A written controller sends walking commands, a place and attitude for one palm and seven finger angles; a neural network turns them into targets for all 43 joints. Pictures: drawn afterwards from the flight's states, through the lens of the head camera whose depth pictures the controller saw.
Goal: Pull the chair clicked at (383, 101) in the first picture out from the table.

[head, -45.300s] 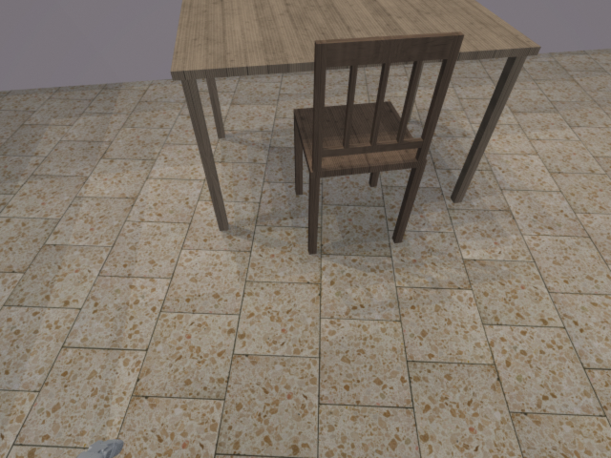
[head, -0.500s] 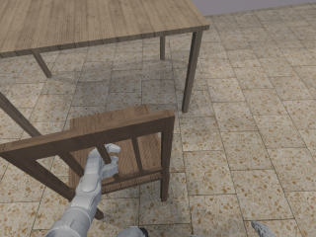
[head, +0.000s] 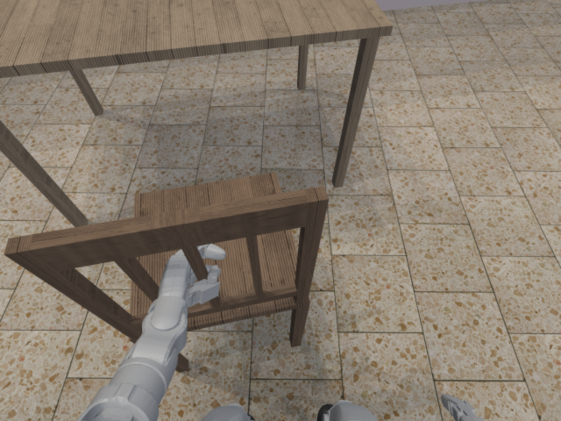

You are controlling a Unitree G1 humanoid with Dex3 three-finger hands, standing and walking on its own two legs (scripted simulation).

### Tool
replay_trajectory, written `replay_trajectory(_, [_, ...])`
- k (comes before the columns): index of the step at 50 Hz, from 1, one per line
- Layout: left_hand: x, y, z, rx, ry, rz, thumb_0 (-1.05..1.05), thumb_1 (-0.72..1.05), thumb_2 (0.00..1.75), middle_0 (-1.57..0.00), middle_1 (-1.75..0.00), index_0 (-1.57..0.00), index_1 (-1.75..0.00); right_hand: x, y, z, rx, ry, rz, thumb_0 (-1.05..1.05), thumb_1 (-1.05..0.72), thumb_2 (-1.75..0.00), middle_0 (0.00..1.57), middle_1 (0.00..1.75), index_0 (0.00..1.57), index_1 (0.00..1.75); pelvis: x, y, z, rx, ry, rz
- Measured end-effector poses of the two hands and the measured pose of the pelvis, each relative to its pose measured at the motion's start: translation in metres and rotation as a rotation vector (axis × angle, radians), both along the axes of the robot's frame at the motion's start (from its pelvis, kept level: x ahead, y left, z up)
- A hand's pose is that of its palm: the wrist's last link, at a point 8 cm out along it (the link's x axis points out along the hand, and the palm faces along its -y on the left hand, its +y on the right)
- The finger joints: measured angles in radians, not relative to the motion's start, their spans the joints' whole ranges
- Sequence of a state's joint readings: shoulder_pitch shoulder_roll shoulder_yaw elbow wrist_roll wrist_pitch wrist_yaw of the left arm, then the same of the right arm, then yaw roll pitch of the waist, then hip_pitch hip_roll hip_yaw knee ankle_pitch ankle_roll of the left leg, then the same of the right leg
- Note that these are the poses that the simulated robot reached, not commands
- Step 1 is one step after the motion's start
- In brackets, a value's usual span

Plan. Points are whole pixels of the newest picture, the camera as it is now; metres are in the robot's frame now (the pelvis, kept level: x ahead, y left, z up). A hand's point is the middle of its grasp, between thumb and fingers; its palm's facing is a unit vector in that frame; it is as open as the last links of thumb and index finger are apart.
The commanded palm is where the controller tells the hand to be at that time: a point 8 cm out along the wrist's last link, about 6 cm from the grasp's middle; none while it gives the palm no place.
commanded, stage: step backward, pulling the chair out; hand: left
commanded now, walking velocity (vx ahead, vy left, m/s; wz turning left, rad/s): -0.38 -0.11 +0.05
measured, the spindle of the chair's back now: (204, 278) +0.34 +0.15 -0.09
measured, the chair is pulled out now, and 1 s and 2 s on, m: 0.44 0.59 0.73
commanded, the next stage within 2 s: stop walking, hand still on the chair in 1.24 s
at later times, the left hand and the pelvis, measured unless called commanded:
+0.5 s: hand (207, 319) +0.26 +0.12 -0.06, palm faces -0.01 -0.99 -0.16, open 4.9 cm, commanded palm +0.25 +0.18 -0.06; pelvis -0.05 +0.00 +0.00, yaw +1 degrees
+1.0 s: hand (199, 387) +0.17 +0.12 -0.06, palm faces +0.00 -0.99 -0.16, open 4.8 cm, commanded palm +0.15 +0.17 -0.06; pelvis -0.15 -0.01 +0.01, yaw +0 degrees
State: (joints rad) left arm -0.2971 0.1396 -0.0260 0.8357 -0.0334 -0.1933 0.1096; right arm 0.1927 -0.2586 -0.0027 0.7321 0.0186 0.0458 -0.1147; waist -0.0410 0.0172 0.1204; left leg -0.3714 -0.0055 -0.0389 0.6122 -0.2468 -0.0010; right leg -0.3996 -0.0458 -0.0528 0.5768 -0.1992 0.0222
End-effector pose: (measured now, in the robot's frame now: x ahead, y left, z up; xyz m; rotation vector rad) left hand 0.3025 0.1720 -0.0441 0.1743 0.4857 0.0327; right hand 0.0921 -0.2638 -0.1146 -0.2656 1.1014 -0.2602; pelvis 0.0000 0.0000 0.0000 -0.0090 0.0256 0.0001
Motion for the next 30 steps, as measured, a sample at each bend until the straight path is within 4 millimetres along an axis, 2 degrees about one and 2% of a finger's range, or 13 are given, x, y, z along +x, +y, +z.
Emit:
replay_trajectory(6, [-0.002, 0.000, 0.000, 0.000, 0.002, 0.000, 0.02, 0.75, 0.83, -0.29, -1.20, -0.49, -1.44, 0.012, 0.011, 0.004, 0.043, -0.053, 0.037, 0.01, -0.91, -0.90, 0.20, 0.30, 0.20, 0.30, -0.011, -0.006, 0.000, 0.002, 0.002, -0.013])
replay_trajectory(11, [-0.011, -0.002, 0.000, 0.005, 0.001, 0.028, 0.03, 0.75, 0.83, -0.31, -1.19, -0.49, -1.44, 0.011, 0.013, 0.004, 0.090, -0.098, 0.023, 0.01, -0.91, -0.90, 0.20, 0.30, 0.20, 0.30, -0.022, -0.017, 0.000, -0.021, -0.003, -0.009])
replay_trajectory(18, [-0.033, -0.001, 0.000, 0.000, -0.008, 0.012, 0.02, 0.75, 0.83, -0.30, -1.21, -0.49, -1.44, -0.013, 0.000, 0.004, 0.008, -0.068, 0.019, 0.01, -0.91, -0.90, 0.20, 0.30, 0.20, 0.30, -0.037, -0.006, -0.003, -0.023, 0.004, 0.035])
replay_trajectory(22, [-0.046, 0.002, 0.000, -0.011, -0.005, -0.009, 0.02, 0.76, 0.82, -0.27, -1.23, -0.49, -1.44, -0.027, 0.001, 0.011, -0.020, -0.029, 0.029, 0.01, -0.91, -0.90, 0.20, 0.30, 0.20, 0.30, -0.047, -0.002, 0.000, -0.002, -0.006, 0.016])
replay_trajectory(26, [-0.059, 0.004, 0.001, -0.014, 0.009, 0.006, 0.03, 0.77, 0.82, -0.27, -1.22, -0.49, -1.44, -0.038, 0.010, 0.010, 0.020, -0.020, 0.050, 0.01, -0.91, -0.90, 0.20, 0.30, 0.20, 0.30, -0.057, -0.006, 0.005, -0.023, -0.001, 0.016])
replay_trajectory(30, [-0.069, 0.004, 0.001, 0.003, 0.001, 0.029, 0.03, 0.76, 0.83, -0.30, -1.21, -0.49, -1.44, -0.051, 0.016, 0.001, 0.082, -0.021, 0.071, 0.01, -0.91, -0.90, 0.20, 0.30, 0.20, 0.30, -0.071, -0.018, 0.003, -0.030, 0.000, 0.001])
